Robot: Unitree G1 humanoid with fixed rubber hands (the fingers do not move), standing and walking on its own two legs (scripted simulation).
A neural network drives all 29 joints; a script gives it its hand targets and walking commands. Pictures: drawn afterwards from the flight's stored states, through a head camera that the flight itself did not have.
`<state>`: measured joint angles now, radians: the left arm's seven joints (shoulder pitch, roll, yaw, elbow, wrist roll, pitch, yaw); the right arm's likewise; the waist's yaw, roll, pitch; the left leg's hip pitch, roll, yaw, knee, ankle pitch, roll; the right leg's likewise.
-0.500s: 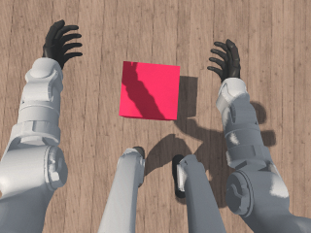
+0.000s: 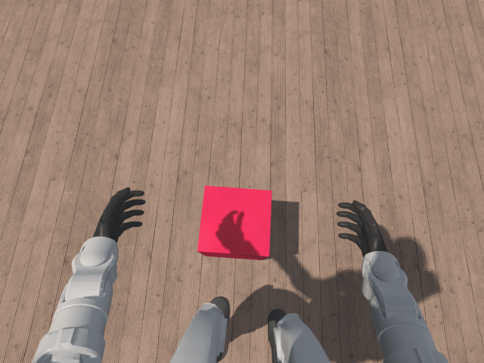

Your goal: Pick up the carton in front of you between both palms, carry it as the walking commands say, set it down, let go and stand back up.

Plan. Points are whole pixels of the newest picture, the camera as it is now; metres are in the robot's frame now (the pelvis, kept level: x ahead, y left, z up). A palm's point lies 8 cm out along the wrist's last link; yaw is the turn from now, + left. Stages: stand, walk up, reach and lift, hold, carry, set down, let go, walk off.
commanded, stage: let go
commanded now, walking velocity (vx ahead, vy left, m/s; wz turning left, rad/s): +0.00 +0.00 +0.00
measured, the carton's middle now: (235, 226) +0.41 +0.04 -0.60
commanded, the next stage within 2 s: stand in 0.78 s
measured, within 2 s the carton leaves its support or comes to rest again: neither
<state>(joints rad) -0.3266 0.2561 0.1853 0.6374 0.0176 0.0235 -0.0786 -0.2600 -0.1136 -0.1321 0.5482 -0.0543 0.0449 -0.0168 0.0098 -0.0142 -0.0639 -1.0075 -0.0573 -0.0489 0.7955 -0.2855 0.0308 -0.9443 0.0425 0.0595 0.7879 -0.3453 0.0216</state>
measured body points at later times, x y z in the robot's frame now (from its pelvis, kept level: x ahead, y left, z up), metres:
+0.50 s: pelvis +0.03 -0.04 +0.05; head +0.06 -0.03 +0.50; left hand +0.20 +0.20 -0.03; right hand +0.21 -0.27 -0.03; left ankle +0.03 +0.09 -0.69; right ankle +0.00 -0.13 -0.69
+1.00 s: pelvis +0.04 -0.02 +0.04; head +0.04 -0.01 +0.49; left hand +0.18 +0.26 -0.04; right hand +0.19 -0.30 -0.04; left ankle +0.03 +0.09 -0.69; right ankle +0.00 -0.13 -0.69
